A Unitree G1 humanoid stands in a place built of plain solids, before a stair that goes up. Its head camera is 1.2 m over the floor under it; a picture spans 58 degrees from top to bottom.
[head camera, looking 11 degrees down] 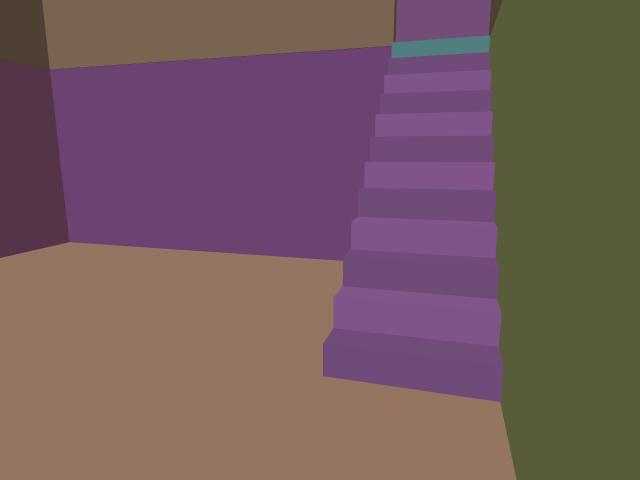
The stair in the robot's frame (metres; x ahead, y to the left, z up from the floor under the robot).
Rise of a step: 0.19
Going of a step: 0.23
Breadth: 0.92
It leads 16 degrees to the right of straight ahead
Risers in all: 12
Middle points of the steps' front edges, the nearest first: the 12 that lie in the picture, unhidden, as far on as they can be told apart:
2.08 -0.46 0.19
2.30 -0.52 0.39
2.52 -0.58 0.58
2.74 -0.65 0.77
2.96 -0.71 0.96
3.18 -0.77 1.16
3.40 -0.84 1.35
3.61 -0.90 1.54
3.83 -0.97 1.73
4.05 -1.03 1.93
4.27 -1.09 2.12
4.49 -1.16 2.31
